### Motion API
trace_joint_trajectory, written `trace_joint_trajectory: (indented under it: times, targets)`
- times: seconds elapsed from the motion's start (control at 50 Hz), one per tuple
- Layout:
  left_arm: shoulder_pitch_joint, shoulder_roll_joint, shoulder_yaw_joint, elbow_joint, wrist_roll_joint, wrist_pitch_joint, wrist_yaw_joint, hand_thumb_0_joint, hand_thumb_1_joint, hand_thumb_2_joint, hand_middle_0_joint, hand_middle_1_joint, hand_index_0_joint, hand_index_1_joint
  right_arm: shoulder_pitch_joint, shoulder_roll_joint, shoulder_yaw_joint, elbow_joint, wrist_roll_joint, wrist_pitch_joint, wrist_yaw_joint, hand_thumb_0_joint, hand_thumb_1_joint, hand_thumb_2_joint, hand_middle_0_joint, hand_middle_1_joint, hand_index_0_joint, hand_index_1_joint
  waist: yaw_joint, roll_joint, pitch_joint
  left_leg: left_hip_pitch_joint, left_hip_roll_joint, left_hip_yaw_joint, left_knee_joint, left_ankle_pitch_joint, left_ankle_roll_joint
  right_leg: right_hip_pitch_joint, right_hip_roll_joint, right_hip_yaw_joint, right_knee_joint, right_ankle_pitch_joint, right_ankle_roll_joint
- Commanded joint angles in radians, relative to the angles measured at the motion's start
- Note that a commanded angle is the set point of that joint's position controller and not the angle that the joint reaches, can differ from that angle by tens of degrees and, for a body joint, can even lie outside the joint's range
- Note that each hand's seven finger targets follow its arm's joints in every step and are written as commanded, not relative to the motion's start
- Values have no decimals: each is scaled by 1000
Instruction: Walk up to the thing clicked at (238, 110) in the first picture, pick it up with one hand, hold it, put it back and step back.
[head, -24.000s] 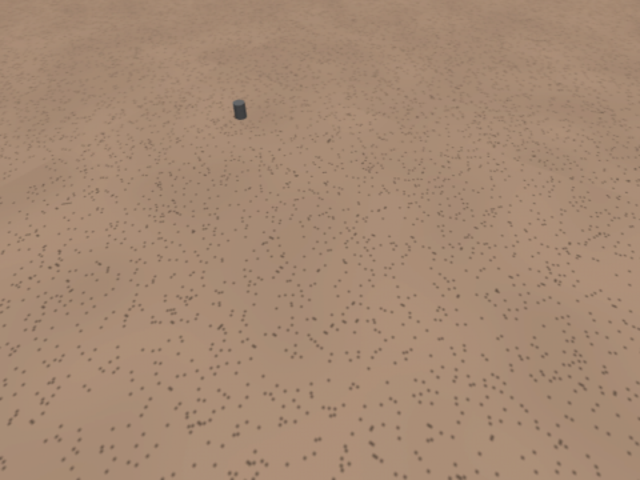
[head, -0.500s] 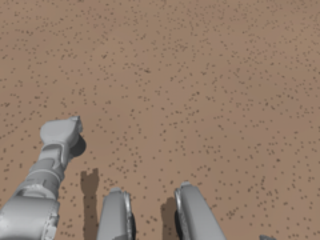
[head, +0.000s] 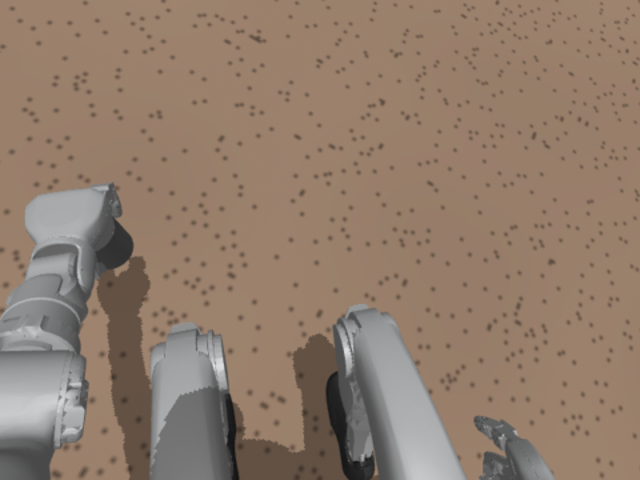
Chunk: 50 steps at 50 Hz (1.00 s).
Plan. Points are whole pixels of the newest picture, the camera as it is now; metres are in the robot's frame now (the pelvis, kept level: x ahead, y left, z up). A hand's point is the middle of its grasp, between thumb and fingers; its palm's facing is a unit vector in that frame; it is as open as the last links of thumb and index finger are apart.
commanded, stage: crouch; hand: left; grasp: from above
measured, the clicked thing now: (98, 239) +0.45 +0.27 -0.20
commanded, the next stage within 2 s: lower in 0.64 s
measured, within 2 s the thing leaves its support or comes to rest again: rests again in 1.80 s
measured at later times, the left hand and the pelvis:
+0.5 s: hand (105, 245) +0.45 +0.27 -0.24, palm faces -0.46 -0.05 -0.89, open 9.8 cm; pelvis -0.01 +0.00 -0.07, yaw -2 degrees
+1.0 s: hand (113, 247) +0.46 +0.28 -0.29, palm faces -0.47 -0.06 -0.88, open 9.7 cm; pelvis -0.01 +0.00 -0.11, yaw -4 degrees
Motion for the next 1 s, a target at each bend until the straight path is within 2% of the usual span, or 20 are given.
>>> trace_joint_trajectory:
  times: [0.0, 0.02, 0.08, 0.16, 0.18, 0.22, 0.24, 0.3, 0.34, 0.36, 0.4, 0.46, 0.56, 0.64, 0.68, 0.72, 0.78, 0.88, 0.92, 0.98]
  targets:
    - [-357, 242, 40, -137, -3, 1, 44, 0, 451, 990, -803, -1000, -838, -964, 214, -220, -72, -13, 1, -8, -1, 0, -914, -904, 199, 299, 199, 299, 1, 271, -657, 627, -13, 30, -177, 209, 20, 188, 12, -55, -189, 280, -66]
    - [-384, 235, 28, -149, -5, -2, 39, 0, 439, 977, -799, -988, -833, -954, 209, -217, -71, -13, 3, -7, 0, 0, -914, -904, 199, 299, 199, 299, -7, 270, -655, 611, -11, 36, -157, 203, 25, 178, 20, -55, -188, 280, -65]
    - [-363, 277, 61, -135, 0, -10, 37, 0, 444, 965, -797, -991, -835, -952, 221, -227, -68, -10, -4, -6, 7, 0, -915, -904, 199, 299, 199, 299, 0, 263, -665, 581, -15, 45, -116, 227, 27, 188, 22, -54, -159, 302, -60]
    - [-392, 284, 58, -164, -4, -28, 29, 0, 434, 950, -791, -979, -827, -942, 227, -224, -67, -5, -6, -1, 21, 0, -916, -905, 199, 299, 199, 299, -9, 263, -657, 537, -12, 53, -72, 228, 32, 188, 30, -55, -136, 313, -58]
    - [-360, 289, 63, -116, 2, -26, 26, 0, 423, 965, -792, -980, -824, -948, 223, -230, -63, -8, -6, 0, 22, 0, -918, -905, 199, 299, 199, 299, -4, 250, -662, 526, -13, 52, -69, 227, 31, 187, 30, -57, -127, 312, -57]
    - [-376, 319, 81, -135, 7, -35, 26, 0, 430, 943, -790, -977, -826, -939, 233, -231, -64, -8, -9, 4, 26, 0, -917, -905, 199, 299, 199, 299, -3, 253, -664, 509, -12, 53, -55, 212, 32, 184, 32, -59, -116, 302, -55]
    - [-346, 308, 75, -107, 6, -34, 26, 0, 442, 945, -800, -972, -835, -936, 225, -225, -61, -11, -8, 4, 29, 0, -917, -905, 199, 299, 199, 299, 3, 250, -653, 511, -11, 51, -51, 210, 31, 172, 31, -61, -110, 295, -57]
    - [-404, 341, 88, -116, 13, -44, 32, 0, 433, 933, -786, -969, -822, -931, 218, -232, -60, -3, -9, 9, 30, 0, -915, -904, 199, 299, 200, 299, -1, 268, -650, 472, -9, 51, -32, 179, 31, 142, 37, -64, -81, 275, -61]
    - [-420, 330, 82, -105, 18, -46, 35, 0, 420, 916, -776, -963, -814, -923, 222, -236, -59, 1, -12, 10, 30, 0, -914, -903, 199, 299, 200, 299, -10, 281, -635, 465, -9, 47, -29, 151, 27, 111, 35, -70, -67, 250, -63]
    - [-431, 359, 96, -100, 18, -47, 40, 0, 425, 930, -781, -964, -817, -927, 216, -240, -57, 3, -12, 10, 28, 0, -914, -904, 199, 300, 200, 300, -7, 282, -631, 458, -8, 45, -23, 140, 27, 96, 36, -73, -57, 241, -64]
    - [-430, 340, 80, -73, 18, -46, 41, 0, 434, 933, -786, -969, -822, -931, 224, -244, -50, 7, -16, 6, 29, 0, -915, -904, 199, 300, 200, 300, -22, 275, -600, 446, -7, 41, -11, 124, 27, 79, 34, -78, -49, 231, -62]
    - [-430, 382, 102, -66, 17, -49, 42, 0, 424, 924, -776, -969, -813, -930, 227, -247, -42, 8, -18, 7, 30, 0, -914, -903, 199, 300, 199, 300, -15, 255, -630, 400, -11, 56, 22, 137, 34, 120, 39, -74, -45, 246, -56]
    - [-465, 403, 95, -58, 14, -54, 35, 0, 442, 934, -785, -987, -822, -947, 220, -251, -30, 11, -21, 8, 31, 0, -914, -903, 200, 300, 200, 300, -23, 271, -610, 362, -10, 56, 44, 108, 33, 104, 43, -81, -22, 221, -59]
    - [-440, 380, 76, -28, 19, -54, 27, 0, 462, 937, -810, -971, -843, -936, 223, -254, -18, 14, -21, 10, 32, 0, -916, -904, 199, 300, 199, 300, -30, 279, -580, 364, -8, 42, 51, 112, 28, 64, 43, -96, 7, 223, -61]
    - [-475, 423, 94, -65, 16, -58, 28, 0, 461, 958, -820, -962, -845, -935, 213, -264, -19, 12, -19, 13, 30, 0, -915, -904, 199, 300, 199, 300, -26, 296, -606, 363, -7, 44, 67, 127, 30, 69, 46, -96, 17, 242, -60]
    - [-434, 399, 82, -32, 19, -53, 27, 0, 460, 950, -817, -975, -846, -945, 218, -257, -10, 11, -22, 14, 34, 0, -918, -905, 199, 300, 199, 300, -31, 269, -576, 332, -8, 49, 80, 132, 33, 90, 48, -95, 15, 251, -56]
    - [-441, 417, 89, -19, 16, -56, 25, 0, 432, 973, -825, -953, -844, -933, 216, -261, -1, 10, -24, 16, 35, 0, -916, -903, 199, 300, 199, 300, -37, 266, -570, 307, -6, 52, 101, 141, 35, 95, 51, -96, 25, 262, -52]
    - [-444, 406, 65, 23, 22, -72, 30, 0, 434, 943, -820, -949, -843, -925, 202, -268, 16, 7, -29, 14, 38, 0, -916, -903, 199, 300, 199, 300, -53, 275, -519, 281, -5, 37, 122, 120, 32, 47, 57, -116, 58, 240, -57]
    - [-473, 449, 87, 0, 28, -81, 38, 0, 439, 941, -814, -955, -841, -927, 203, -276, 22, 6, -32, 13, 38, 0, -913, -901, 200, 300, 199, 300, -56, 280, -535, 279, -6, 34, 136, 123, 31, 48, 57, -119, 69, 244, -55]
    - [-459, 450, 95, 3, 33, -85, 55, 0, 491, 941, -847, -964, -876, -932, 197, -281, 26, 0, -41, 9, 40, 0, -913, -901, 199, 300, 199, 300, -56, 307, -526, 287, -5, 32, 141, 116, 26, 32, 56, -127, 84, 236, -55]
